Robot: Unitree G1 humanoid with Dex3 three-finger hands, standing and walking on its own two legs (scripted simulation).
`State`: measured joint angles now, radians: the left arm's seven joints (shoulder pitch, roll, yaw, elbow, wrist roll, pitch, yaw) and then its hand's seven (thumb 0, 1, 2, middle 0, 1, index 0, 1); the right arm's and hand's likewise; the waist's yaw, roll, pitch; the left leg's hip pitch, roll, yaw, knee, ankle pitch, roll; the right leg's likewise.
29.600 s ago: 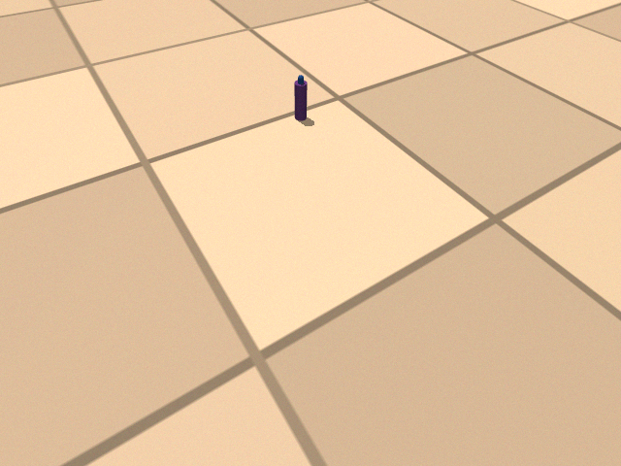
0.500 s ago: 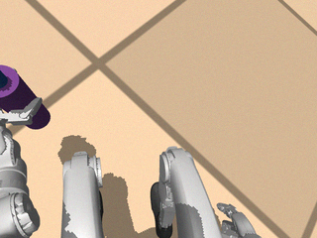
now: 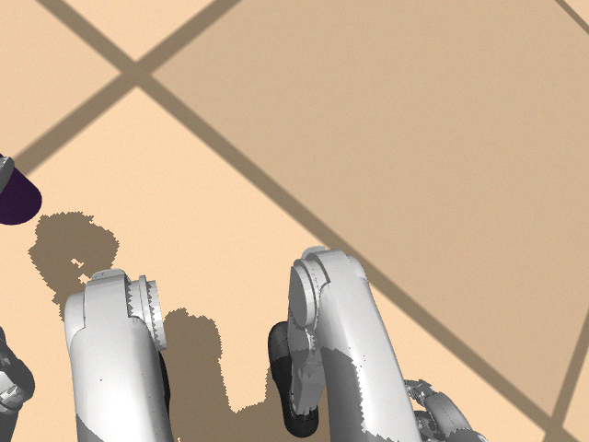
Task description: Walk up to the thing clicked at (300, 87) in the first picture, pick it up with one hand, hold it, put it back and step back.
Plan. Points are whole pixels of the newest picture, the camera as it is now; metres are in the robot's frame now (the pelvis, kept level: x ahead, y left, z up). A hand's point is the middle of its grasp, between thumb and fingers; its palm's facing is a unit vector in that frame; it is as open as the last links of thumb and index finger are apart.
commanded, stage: crouch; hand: left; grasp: from the side
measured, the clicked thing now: out of the picture +0.45 +0.32 -0.09
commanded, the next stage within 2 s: lower in 0.32 s
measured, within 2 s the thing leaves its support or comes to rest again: neither
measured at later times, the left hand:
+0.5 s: hand out of the picture +0.46 +0.32 -0.12, palm faces +0.41 -0.91 -0.04, open 9.6 cm
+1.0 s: hand out of the picture +0.46 +0.33 -0.19, palm faces +0.42 -0.91 -0.05, open 9.6 cm
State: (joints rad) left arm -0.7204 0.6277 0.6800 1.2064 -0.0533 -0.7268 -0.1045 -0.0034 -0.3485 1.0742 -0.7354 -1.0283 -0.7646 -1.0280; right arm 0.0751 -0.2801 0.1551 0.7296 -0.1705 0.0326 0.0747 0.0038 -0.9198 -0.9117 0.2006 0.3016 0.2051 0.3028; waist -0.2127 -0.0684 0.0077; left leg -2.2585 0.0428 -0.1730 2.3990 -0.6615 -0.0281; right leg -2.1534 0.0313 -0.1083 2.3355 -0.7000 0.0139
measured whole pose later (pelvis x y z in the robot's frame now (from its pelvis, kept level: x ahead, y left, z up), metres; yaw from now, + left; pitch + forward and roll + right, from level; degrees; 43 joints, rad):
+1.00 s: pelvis +0.00 +0.01 -0.03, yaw -6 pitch +21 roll -14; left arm -0.68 0.84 0.74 1.29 -0.06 -0.83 -0.10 0.00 -0.37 1.11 -0.73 -1.04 -0.76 -1.04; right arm -0.04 -0.34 0.35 0.65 -0.28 0.06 0.09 0.00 -0.92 -0.91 0.20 0.30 0.21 0.30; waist -0.26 -0.20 0.21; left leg -2.27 0.04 -0.30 2.57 -0.71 -0.03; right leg -2.12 0.07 -0.20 2.41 -0.70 0.05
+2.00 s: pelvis -0.01 +0.02 -0.04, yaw -8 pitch +17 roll -16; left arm -0.75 0.94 0.72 1.37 -0.10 -0.90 -0.11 -0.01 -0.61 0.03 -0.13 -0.11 -0.17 -0.08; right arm -0.09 -0.36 0.44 0.57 -0.29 0.08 0.09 0.00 -0.88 -0.89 0.21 0.30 0.21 0.30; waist -0.25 -0.24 0.24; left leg -2.26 0.05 -0.34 2.61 -0.69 -0.01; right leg -2.09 0.10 -0.22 2.41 -0.66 0.06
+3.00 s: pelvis +0.02 +0.00 +0.17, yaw +4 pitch +32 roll -5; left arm -0.06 0.50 0.38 0.39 0.03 0.03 0.08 -0.01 -0.46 0.11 -0.08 -0.07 -0.08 -0.07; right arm 0.07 -0.23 0.02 0.54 0.05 0.12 -0.04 0.01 -0.90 -0.90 0.20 0.30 0.21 0.30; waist -0.03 -0.02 -0.14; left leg -1.77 0.06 -0.08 1.84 -0.63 -0.01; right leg -1.70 0.02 -0.06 1.80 -0.66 0.01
